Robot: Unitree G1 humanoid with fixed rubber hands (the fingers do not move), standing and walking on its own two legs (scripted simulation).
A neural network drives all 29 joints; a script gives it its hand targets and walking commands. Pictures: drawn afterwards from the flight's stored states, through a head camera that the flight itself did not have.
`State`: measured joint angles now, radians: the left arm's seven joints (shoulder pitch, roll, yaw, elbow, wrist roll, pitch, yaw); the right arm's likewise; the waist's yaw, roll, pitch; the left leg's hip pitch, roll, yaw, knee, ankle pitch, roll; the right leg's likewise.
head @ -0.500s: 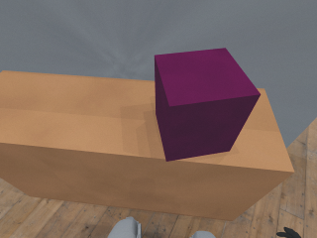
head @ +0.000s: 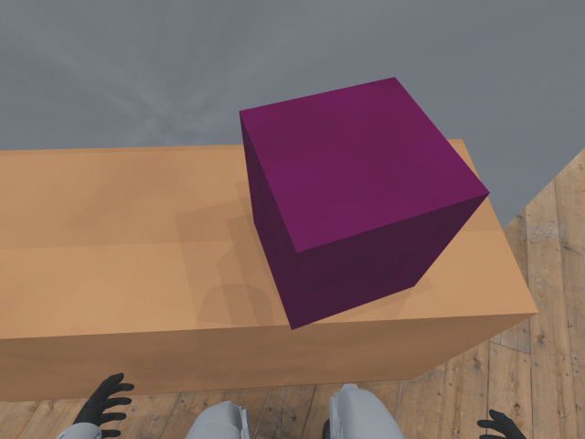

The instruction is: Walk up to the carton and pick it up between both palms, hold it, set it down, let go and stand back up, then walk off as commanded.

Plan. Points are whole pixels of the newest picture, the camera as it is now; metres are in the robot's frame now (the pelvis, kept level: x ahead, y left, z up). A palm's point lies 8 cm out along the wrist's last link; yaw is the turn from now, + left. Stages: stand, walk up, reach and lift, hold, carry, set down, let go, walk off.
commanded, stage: walk up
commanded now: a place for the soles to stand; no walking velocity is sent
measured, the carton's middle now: (339, 211) +0.39 -0.05 +0.05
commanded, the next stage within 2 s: none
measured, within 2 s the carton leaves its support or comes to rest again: neither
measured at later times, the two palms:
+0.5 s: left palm out of the picture +0.07 +0.29 -0.10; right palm out of the picture +0.08 -0.32 -0.09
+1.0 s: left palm out of the picture +0.06 +0.23 -0.10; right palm out of the picture +0.00 -0.39 -0.11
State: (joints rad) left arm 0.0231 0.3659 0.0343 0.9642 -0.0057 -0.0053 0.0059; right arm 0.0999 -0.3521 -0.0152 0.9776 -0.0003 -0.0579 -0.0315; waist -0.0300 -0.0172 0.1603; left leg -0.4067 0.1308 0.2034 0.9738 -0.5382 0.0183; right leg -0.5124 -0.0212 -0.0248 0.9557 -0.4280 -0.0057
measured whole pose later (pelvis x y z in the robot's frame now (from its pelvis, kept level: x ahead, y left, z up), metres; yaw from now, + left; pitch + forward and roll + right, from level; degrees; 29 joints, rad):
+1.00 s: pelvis -0.04 -0.07 +0.01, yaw -1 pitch -4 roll +2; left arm 0.09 0.36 0.08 0.96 0.03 0.01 -0.01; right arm 0.19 -0.39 -0.05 1.05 -0.01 -0.04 -0.03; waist 0.02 -0.03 0.14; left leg -0.39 0.02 0.03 0.90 -0.43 0.00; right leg -0.48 -0.04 -0.10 0.93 -0.38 -0.07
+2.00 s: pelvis +0.00 -0.05 +0.06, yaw +3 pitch -2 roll +0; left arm 0.04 0.30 0.04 1.16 0.01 0.00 -0.03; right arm 0.08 -0.34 0.01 1.11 -0.01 -0.04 -0.01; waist 0.02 0.01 0.08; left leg -0.14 -0.01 -0.02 0.42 -0.23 0.00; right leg -0.18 -0.03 -0.15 0.40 -0.18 -0.03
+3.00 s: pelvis +0.03 -0.05 +0.06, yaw +5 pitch -3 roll +0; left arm 0.05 0.30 0.04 1.11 0.01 0.00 -0.01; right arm 0.12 -0.34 0.01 1.08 -0.02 -0.01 0.00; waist 0.02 0.02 0.09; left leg -0.09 -0.02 -0.04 0.44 -0.30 0.01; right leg -0.13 -0.04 -0.17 0.43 -0.26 -0.01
